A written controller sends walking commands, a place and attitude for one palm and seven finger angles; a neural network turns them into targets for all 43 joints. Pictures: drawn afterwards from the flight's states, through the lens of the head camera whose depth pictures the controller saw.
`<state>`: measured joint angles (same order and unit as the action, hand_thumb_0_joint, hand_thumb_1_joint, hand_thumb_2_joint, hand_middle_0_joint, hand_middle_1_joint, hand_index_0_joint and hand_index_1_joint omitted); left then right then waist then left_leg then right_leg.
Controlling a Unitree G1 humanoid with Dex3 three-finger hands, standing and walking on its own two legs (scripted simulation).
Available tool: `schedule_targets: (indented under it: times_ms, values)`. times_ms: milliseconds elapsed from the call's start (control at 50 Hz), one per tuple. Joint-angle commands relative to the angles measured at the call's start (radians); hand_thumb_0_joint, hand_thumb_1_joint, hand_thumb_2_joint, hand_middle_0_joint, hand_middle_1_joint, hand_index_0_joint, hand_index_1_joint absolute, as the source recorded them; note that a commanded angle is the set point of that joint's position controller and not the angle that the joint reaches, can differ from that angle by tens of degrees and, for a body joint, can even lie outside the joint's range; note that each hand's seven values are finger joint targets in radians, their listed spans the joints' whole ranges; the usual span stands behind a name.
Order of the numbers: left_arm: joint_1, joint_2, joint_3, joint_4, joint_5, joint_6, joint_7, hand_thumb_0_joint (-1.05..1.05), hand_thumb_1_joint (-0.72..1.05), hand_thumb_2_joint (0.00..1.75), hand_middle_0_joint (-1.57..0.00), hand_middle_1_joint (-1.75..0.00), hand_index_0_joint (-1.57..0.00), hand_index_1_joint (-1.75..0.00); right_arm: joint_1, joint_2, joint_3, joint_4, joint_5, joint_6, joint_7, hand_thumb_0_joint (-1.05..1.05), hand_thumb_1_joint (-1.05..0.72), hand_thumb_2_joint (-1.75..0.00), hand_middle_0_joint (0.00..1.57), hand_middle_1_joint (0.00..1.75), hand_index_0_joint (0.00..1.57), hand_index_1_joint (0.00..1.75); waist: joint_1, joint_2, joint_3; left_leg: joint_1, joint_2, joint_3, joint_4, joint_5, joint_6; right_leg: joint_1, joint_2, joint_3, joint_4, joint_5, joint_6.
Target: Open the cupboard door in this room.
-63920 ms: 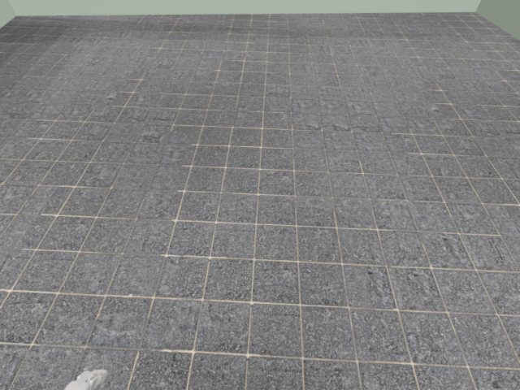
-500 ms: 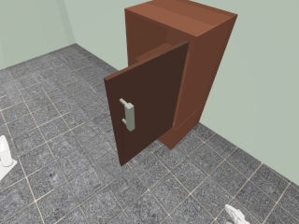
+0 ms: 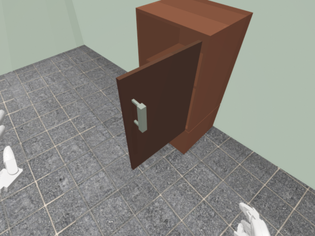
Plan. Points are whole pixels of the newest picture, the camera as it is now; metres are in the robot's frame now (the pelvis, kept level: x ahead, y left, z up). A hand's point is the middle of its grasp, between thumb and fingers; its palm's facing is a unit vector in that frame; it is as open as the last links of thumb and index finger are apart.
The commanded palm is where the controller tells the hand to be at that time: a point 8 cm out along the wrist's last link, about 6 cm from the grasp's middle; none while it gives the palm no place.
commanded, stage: stop stepping back and stand still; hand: left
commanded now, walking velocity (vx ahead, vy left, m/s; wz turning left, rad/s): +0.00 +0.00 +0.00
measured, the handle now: (138, 115) +0.54 +0.11 -0.05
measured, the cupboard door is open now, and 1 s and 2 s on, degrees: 86 86 86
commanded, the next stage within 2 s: let the arm hang, fingers relaxed in 0.38 s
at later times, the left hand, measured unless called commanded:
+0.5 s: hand (12, 179) +0.19 +0.29 +0.14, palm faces +0.39 -0.79 -0.47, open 7.4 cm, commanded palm none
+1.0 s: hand out of the picture -0.09 +0.19 -0.17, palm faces +0.08 -0.97 -0.21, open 7.2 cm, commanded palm none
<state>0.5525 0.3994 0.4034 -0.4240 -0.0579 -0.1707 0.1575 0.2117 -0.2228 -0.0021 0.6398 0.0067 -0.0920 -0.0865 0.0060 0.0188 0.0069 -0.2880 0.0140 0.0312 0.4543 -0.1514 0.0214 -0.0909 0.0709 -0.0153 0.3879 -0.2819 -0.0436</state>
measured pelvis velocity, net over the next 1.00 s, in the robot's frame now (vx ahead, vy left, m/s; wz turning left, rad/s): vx -0.02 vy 0.01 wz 0.05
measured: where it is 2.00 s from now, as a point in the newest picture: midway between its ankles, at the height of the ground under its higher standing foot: outside the picture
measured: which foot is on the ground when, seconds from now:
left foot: down 0.00-1.00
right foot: down 0.00-1.00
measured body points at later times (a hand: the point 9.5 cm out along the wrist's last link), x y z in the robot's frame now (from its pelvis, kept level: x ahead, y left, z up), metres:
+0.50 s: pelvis -0.01 +0.02 +0.00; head +0.00 +0.02 +0.45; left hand +0.16 +0.33 +0.16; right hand +0.15 -0.21 -0.09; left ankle +0.06 +0.10 -0.74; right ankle -0.05 -0.09 -0.74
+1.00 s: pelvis -0.02 +0.01 +0.00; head +0.01 +0.02 +0.45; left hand -0.10 +0.24 -0.16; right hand -0.01 -0.22 -0.16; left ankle +0.06 +0.10 -0.74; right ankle -0.05 -0.09 -0.74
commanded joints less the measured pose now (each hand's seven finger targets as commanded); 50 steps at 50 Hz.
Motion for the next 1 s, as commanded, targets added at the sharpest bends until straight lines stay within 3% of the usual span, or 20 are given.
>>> schedule_targets:
  times_ms: [0, 60, 160, 300, 440, 460, 480, 500, 540, 580, 620, 640, 700, 740, 760, 800, 840, 860, 880, 980]
  values:
    - [-0.098, 0.174, 0.071, -0.219, 0.014, -0.066, 0.011, 0.0, 0.9, 0.9, -0.2, -0.3, -0.2, -0.3, -0.1, -0.112, -0.032, -0.157, -0.007, -0.059, -0.012, 0.0, -0.9, -0.9, 0.2, 0.3, 0.2, 0.3, -0.016, 0.042, -0.033, 0.135, 0.066, -0.095, -0.085, -0.012, 0.008, -0.154, -0.099, 0.084, -0.125, 0.055, 0.052]
    - [-0.072, 0.215, 0.115, -0.243, 0.015, -0.07, 0.017, 0.0, 0.9, 0.9, -0.2, -0.3, -0.2, -0.3, -0.109, -0.114, -0.033, -0.163, -0.012, -0.061, -0.013, 0.0, -0.9, -0.9, 0.2, 0.3, 0.2, 0.3, -0.009, 0.059, -0.03, 0.112, 0.062, -0.103, -0.107, -0.068, 0.004, -0.146, -0.096, 0.084, -0.138, 0.006, 0.044]
    - [-0.011, 0.224, 0.149, -0.25, 0.005, -0.076, 0.019, 0.0, 0.9, 0.9, -0.2, -0.3, -0.2, -0.3, -0.108, -0.106, -0.033, -0.174, -0.016, -0.057, -0.012, 0.0, -0.9, -0.9, 0.2, 0.3, 0.2, 0.3, -0.007, 0.074, -0.05, 0.099, 0.06, -0.109, -0.121, -0.076, -0.003, -0.123, -0.09, 0.073, -0.134, -0.004, 0.036]
    - [-0.007, 0.18, 0.11, -0.237, 0.002, -0.075, 0.016, 0.0, 0.9, 0.9, -0.2, -0.3, -0.2, -0.3, -0.091, -0.108, -0.028, -0.162, -0.014, -0.068, -0.013, 0.0, -0.9, -0.9, 0.2, 0.3, 0.2, 0.3, -0.013, 0.087, -0.072, 0.106, 0.082, -0.131, -0.157, -0.074, -0.002, -0.103, -0.071, 0.047, -0.101, 0.024, 0.043]
    - [-0.021, 0.181, 0.105, -0.216, 0.009, -0.069, 0.017, 0.0, 0.9, 0.9, -0.2, -0.3, -0.2, -0.3, -0.091, -0.108, -0.027, -0.153, -0.016, -0.074, -0.014, 0.0, -0.9, -0.9, 0.2, 0.3, 0.2, 0.3, -0.009, 0.04, -0.075, 0.111, 0.077, -0.126, -0.157, -0.062, -0.003, -0.095, -0.074, 0.048, -0.11, 0.045, 0.044]
    - [-0.099, -0.044, -0.328, 0.569, 0.065, 0.033, -0.11, 0.0, 0.9, 0.9, -0.2, -0.3, -0.2, -0.3, -0.142, -0.214, -0.061, 0.103, 0.004, -0.148, 0.079, 0.0, -0.9, -0.9, 0.2, 0.3, 0.2, 0.3, -0.048, 0.041, -0.012, 0.028, 0.111, -0.153, 0.019, 0.21, 0.005, -0.228, -0.126, -0.013, 0.041, 0.115, 0.018]
    - [-0.111, -0.011, -0.275, 0.6, 0.078, 0.134, -0.141, 0.0, 0.9, 0.9, -0.2, -0.3, -0.2, -0.3, -0.039, -0.239, -0.071, 0.119, 0.008, -0.051, 0.088, 0.0, -0.9, -0.9, 0.2, 0.3, 0.2, 0.3, -0.033, 0.019, -0.076, 0.085, 0.117, -0.137, 0.033, 0.283, 0.01, -0.202, -0.162, 0.054, 0.018, 0.115, 0.006]
    - [-0.113, -0.012, -0.28, 0.58, 0.08, 0.164, -0.146, 0.0, 0.9, 0.9, -0.2, -0.3, -0.2, -0.3, -0.021, -0.223, -0.07, 0.091, 0.011, -0.021, 0.084, 0.0, -0.9, -0.9, 0.2, 0.3, 0.2, 0.3, -0.034, 0.015, -0.072, 0.096, 0.118, -0.136, 0.053, 0.258, 0.014, -0.221, -0.151, 0.042, 0.038, 0.067, 0.003]
    - [-0.15, -0.028, -0.294, 0.676, 0.087, 0.163, -0.147, 0.0, 0.9, 0.9, -0.2, -0.3, -0.2, -0.3, -0.038, -0.209, -0.051, 0.107, -0.01, 0.008, 0.083, 0.0, -0.9, -0.9, 0.2, 0.3, 0.2, 0.3, -0.018, -0.054, -0.079, -0.014, 0.135, -0.205, 0.01, 0.141, 0.056, -0.18, -0.123, 0.036, 0.104, -0.025, -0.005]
    - [-0.179, -0.046, -0.317, 0.791, 0.09, 0.165, -0.146, 0.0, 0.9, 0.9, -0.2, -0.3, -0.2, -0.3, -0.048, -0.176, -0.034, 0.121, -0.023, 0.032, 0.083, 0.0, -0.9, -0.9, 0.2, 0.3, 0.2, 0.3, -0.009, -0.151, -0.078, -0.035, 0.117, -0.215, -0.004, 0.084, 0.056, -0.15, -0.131, 0.056, 0.086, -0.029, -0.009]
    - [-0.223, -0.049, -0.331, 0.916, 0.087, 0.171, -0.143, 0.0, 0.9, 0.9, -0.2, -0.3, -0.2, -0.3, -0.052, -0.155, -0.024, 0.151, -0.031, 0.054, 0.084, 0.0, -0.9, -0.9, 0.2, 0.3, 0.2, 0.3, -0.012, -0.177, -0.049, -0.031, 0.089, -0.206, -0.008, 0.042, 0.047, -0.167, -0.151, 0.084, 0.057, -0.032, -0.02]
    - [-0.239, -0.053, -0.339, 0.977, 0.084, 0.175, -0.141, 0.0, 0.9, 0.9, -0.2, -0.3, -0.2, -0.3, -0.048, -0.15, -0.021, 0.168, -0.034, 0.064, 0.083, 0.0, -0.9, -0.9, 0.2, 0.3, 0.2, 0.3, -0.016, -0.151, -0.042, -0.014, 0.081, -0.199, -0.015, 0.039, 0.042, -0.175, -0.155, 0.086, 0.049, -0.038, -0.022]
    - [-0.238, -0.053, -0.354, 1.132, 0.077, 0.18, -0.134, 0.0, 0.9, 0.9, -0.2, -0.3, -0.2, -0.3, -0.047, -0.128, -0.011, 0.216, -0.038, 0.084, 0.078, 0.0, -0.9, -0.9, 0.2, 0.3, 0.2, 0.3, -0.008, 0.052, -0.016, -0.016, 0.078, -0.203, -0.074, 0.019, 0.039, -0.135, -0.144, 0.087, 0.043, -0.029, -0.014]
    - [-0.21, -0.059, -0.361, 1.23, 0.072, 0.178, -0.133, 0.0, 0.9, 0.9, -0.2, -0.3, -0.2, -0.3, -0.038, -0.113, -0.008, 0.254, -0.034, 0.089, 0.072, 0.0, -0.9, -0.9, 0.2, 0.3, 0.2, 0.3, -0.002, 0.142, -0.022, -0.006, 0.071, -0.197, -0.096, -0.031, 0.035, -0.109, -0.143, 0.086, 0.025, -0.027, -0.014]
    - [-0.2, -0.056, -0.363, 1.266, 0.072, 0.177, -0.132, 0.0, 0.9, 0.9, -0.2, -0.3, -0.2, -0.3, -0.028, -0.113, -0.008, 0.265, -0.031, 0.092, 0.068, 0.0, -0.9, -0.9, 0.2, 0.3, 0.2, 0.3, 0.0, 0.135, -0.016, 0.003, 0.069, -0.199, -0.094, -0.039, 0.033, -0.105, -0.142, 0.087, 0.008, -0.026, -0.016]
    - [-0.175, -0.097, -0.356, 1.339, 0.07, 0.174, -0.13, 0.0, 0.9, 0.9, -0.2, -0.3, -0.2, -0.3, -0.003, -0.075, -0.012, 0.302, -0.032, 0.097, 0.061, 0.0, -0.9, -0.9, 0.2, 0.3, 0.2, 0.3, -0.002, 0.197, -0.034, 0.014, 0.067, -0.193, -0.103, -0.078, 0.031, -0.087, -0.149, 0.083, -0.015, -0.021, -0.023]
    - [-0.165, -0.099, -0.368, 1.393, 0.066, 0.173, -0.131, 0.0, 0.9, 0.9, -0.2, -0.3, -0.2, -0.3, 0.02, -0.067, -0.011, 0.334, -0.028, 0.104, 0.057, 0.0, -0.9, -0.9, 0.2, 0.3, 0.2, 0.3, -0.006, 0.183, -0.027, 0.025, 0.064, -0.189, -0.106, -0.112, 0.026, -0.091, -0.152, 0.082, -0.035, -0.035, -0.026]
    - [-0.164, -0.109, -0.37, 1.416, 0.067, 0.172, -0.131, 0.0, 0.9, 0.9, -0.2, -0.3, -0.2, -0.3, 0.037, -0.065, -0.014, 0.342, -0.025, 0.108, 0.054, 0.0, -0.9, -0.9, 0.2, 0.3, 0.2, 0.3, -0.009, 0.105, -0.016, 0.035, 0.069, -0.191, -0.105, -0.119, 0.026, -0.102, -0.149, 0.076, -0.052, -0.049, -0.026]
    - [-0.166, -0.12, -0.376, 1.438, 0.066, 0.173, -0.131, 0.0, 0.9, 0.9, -0.2, -0.3, -0.2, -0.3, 0.052, -0.065, -0.016, 0.357, -0.026, 0.11, 0.052, 0.0, -0.9, -0.9, 0.2, 0.3, 0.2, 0.3, -0.015, 0.069, -0.004, 0.045, 0.068, -0.19, -0.107, -0.127, 0.025, -0.118, -0.152, 0.076, -0.062, -0.061, -0.026]
    - [-0.145, -0.149, -0.39, 1.516, 0.064, 0.17, -0.125, 0.0, 0.9, 0.9, -0.2, -0.3, -0.2, -0.3, 0.106, -0.041, -0.015, 0.423, -0.023, 0.113, 0.047, 0.0, -0.9, -0.9, 0.2, 0.3, 0.2, 0.3, -0.024, -0.02, 0.058, 0.077, 0.071, -0.172, -0.104, -0.093, 0.026, -0.173, -0.157, 0.073, -0.089, -0.084, -0.024]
